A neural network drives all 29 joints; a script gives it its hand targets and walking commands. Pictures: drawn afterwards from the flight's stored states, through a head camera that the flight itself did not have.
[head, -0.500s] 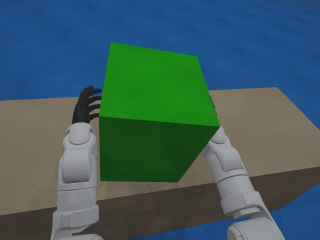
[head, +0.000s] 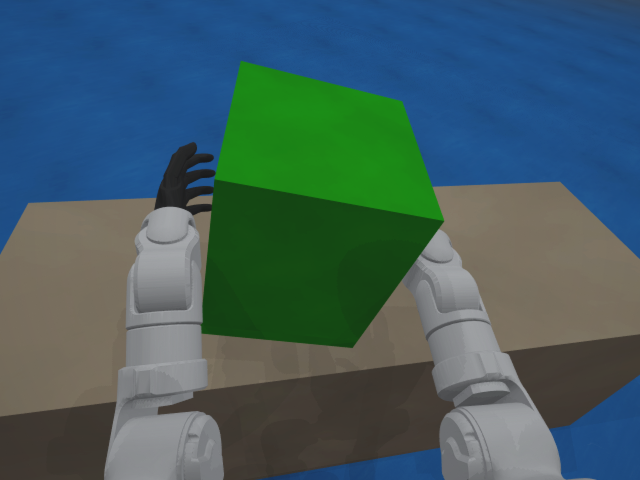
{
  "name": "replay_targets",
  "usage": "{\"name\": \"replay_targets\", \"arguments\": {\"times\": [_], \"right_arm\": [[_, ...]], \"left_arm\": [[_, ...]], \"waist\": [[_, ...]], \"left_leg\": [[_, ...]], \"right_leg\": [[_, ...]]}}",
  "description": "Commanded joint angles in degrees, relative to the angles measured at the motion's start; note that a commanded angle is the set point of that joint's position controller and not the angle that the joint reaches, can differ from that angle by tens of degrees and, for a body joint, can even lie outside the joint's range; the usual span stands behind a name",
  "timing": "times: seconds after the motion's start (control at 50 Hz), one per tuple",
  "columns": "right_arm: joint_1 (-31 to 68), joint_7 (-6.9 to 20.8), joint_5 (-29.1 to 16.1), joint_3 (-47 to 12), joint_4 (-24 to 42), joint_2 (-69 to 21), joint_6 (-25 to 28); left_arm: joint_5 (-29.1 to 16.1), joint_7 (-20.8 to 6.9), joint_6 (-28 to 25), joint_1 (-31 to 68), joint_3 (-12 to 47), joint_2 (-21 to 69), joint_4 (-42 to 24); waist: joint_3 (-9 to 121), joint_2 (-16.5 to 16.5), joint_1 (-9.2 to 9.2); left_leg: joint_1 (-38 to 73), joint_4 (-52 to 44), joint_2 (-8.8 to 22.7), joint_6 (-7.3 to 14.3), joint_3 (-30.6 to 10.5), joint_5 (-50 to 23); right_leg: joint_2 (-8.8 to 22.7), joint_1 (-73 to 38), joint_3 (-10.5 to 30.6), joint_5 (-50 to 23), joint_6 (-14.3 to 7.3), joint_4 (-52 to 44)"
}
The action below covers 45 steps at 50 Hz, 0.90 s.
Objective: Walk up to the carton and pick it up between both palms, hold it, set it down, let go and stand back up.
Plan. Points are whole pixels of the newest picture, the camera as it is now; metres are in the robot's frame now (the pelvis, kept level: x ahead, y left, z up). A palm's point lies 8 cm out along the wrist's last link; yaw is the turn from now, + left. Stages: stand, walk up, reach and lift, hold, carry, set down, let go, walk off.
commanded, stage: hold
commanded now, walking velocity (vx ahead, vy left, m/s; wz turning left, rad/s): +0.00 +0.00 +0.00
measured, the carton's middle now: (301, 216) +0.38 +0.01 +0.16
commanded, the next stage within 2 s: none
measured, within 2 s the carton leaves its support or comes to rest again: neither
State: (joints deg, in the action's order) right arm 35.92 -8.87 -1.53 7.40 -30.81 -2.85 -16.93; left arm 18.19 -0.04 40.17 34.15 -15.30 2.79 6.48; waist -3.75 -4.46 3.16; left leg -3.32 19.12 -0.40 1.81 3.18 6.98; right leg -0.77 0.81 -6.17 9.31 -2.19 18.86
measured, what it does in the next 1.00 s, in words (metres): stands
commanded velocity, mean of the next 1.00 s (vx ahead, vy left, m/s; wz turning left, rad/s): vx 0.00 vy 0.00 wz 0.00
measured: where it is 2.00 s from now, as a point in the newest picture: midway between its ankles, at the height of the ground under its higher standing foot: outside the picture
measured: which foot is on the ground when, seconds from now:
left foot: down 0.00-1.00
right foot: down 0.00-1.00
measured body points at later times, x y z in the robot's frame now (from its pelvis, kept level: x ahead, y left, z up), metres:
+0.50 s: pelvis +0.02 +0.00 +0.00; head -0.02 +0.04 +0.45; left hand +0.37 +0.16 +0.16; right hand +0.37 -0.13 +0.15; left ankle +0.05 +0.10 -0.75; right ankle +0.03 -0.09 -0.75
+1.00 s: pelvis +0.00 -0.01 +0.00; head -0.03 +0.03 +0.45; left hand +0.38 +0.17 +0.17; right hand +0.39 -0.13 +0.16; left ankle +0.05 +0.10 -0.75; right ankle +0.03 -0.09 -0.75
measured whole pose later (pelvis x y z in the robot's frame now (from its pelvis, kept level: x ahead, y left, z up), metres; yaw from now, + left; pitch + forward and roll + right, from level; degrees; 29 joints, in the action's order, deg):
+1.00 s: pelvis +0.00 -0.01 +0.00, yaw +1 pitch -8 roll +0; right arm 37.3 -9.4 -2.9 6.6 -32.8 -2.9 -15.1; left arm 17.8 -0.1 39.0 33.3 -15.8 2.1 6.6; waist -4.1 -4.9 3.4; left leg -3.8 18.9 -0.3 1.4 2.1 6.8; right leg -1.0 0.5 -7.2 9.1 -2.6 17.7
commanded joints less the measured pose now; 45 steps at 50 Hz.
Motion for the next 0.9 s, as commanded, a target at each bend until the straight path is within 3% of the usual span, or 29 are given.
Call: {"name": "replay_targets", "arguments": {"times": [0.0, 0.1, 0.2, 0.26, 0.34, 0.42, 0.46, 0.58, 0.64, 0.8, 0.88], "right_arm": [[51.48, 6.78, -2.16, -18.58, 16.51, -25.82, 8.23], [49.59, 6.82, -1.69, -16.98, 13.0, -25.0, 8.64], [46.44, 5.56, -4.95, -20.94, 16.69, -24.89, 8.97], [43.33, 4.65, -7.29, -24.45, 20.18, -25.39, 8.94], [41.12, 3.74, -9.58, -28.4, 25.44, -25.44, 8.95], [39.47, 3.03, -10.73, -30.76, 30.26, -25.71, 8.8], [39.28, 2.85, -10.48, -30.95, 30.94, -26.18, 8.39], [41.7, 3.37, -7.57, -27.74, 28.69, -26.72, 7.66], [43.78, 4.02, -5.99, -25.68, 26.8, -27.36, 7.78], [47.36, 5.42, -3.25, -20.73, 18.1, -27.13, 7.99], [48.37, 5.46, -3.88, -21.14, 17.26, -27.56, 8.57]], "left_arm": [[-8.09, -7.14, -3.06, 43.68, 25.94, 27.82, -5.28], [-7.98, -7.41, -3.12, 43.53, 26.05, 28.84, -4.73], [-8.43, -7.66, -3.39, 39.22, 28.47, 29.52, -9.19], [-8.49, -7.84, -3.41, 35.69, 30.34, 29.45, -13.53], [-8.38, -7.58, -3.52, 32.76, 32.76, 29.13, -18.52], [-8.94, -7.28, -3.51, 31.07, 35.03, 28.29, -21.97], [-8.92, -7.31, -3.45, 30.82, 35.21, 27.89, -21.91], [-8.74, -7.9, -3.35, 34.15, 32.78, 27.01, -16.3], [-9.17, -7.83, -3.9, 36.79, 31.59, 27.04, -13.71], [-8.19, -8.06, -4.21, 41.2, 26.86, 27.08, -7.02], [-8.19, -8.01, -4.52, 41.55, 26.29, 27.35, -7.23]], "waist": [[26.17, 5.85, 0.55], [26.21, 7.45, 2.5], [28.74, 8.64, 3.96], [29.64, 8.96, 3.79], [29.04, 9.1, 2.83], [28.14, 8.39, 2.15], [26.81, 7.72, 1.75], [23.98, 5.77, 1.15], [24.67, 5.34, 0.94], [25.14, 5.84, 0.81], [27.81, 6.1, 0.87]], "left_leg": [[10.76, -3.67, 1.26, 0.03, -2.97, 2.53], [12.82, -2.9, 1.41, -1.13, -3.41, -1.26], [16.61, 0.94, 0.62, -2.8, -3.52, -17.89], [18.15, 2.97, 0.67, -3.8, -4.19, -26.06], [18.11, 3.96, 0.76, -4.65, -4.79, -30.05], [17.78, 3.73, 0.85, -4.6, -4.82, -28.43], [16.25, 2.84, 0.5, -4.01, -4.36, -23.96], [11.19, -0.78, 0.09, -1.25, -2.99, -8.31], [10.2, -1.83, 0.16, -0.35, -2.56, -4.29], [9.64, -3.1, 0.19, 0.45, -2.03, 0.23], [10.76, -2.17, -0.07, 0.11, -2.08, -3.52]], "right_leg": [[0.46, 0.93, 0.88, 3.35, 3.59, -4.75], [0.13, 0.22, 0.35, 0.3, 3.26, -4.75], [-0.78, -3.67, 0.22, -12.27, 3.43, -4.28], [-1.18, -5.7, 0.43, -18.39, 3.83, -3.65], [-1.41, -6.34, 0.67, -21.55, 4.29, -3.12], [-1.19, -5.63, 0.74, -20.64, 4.27, -3.29], [-0.79, -5.15, 0.92, -19.25, 4.3, -3.44], [0.64, -2.55, 1.26, -8.68, 4.24, -4.77], [0.9, -1.4, 1.12, -4.37, 4.3, -5.09], [0.98, 0.07, 1.24, 1.81, 4.03, -5.24], [0.76, -2.04, 1.4, -2.2, 3.96, -4.66]]}}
